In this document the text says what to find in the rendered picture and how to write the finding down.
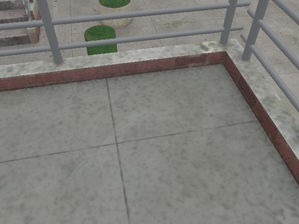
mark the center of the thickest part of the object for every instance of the stairs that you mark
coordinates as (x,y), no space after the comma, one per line
(13,11)

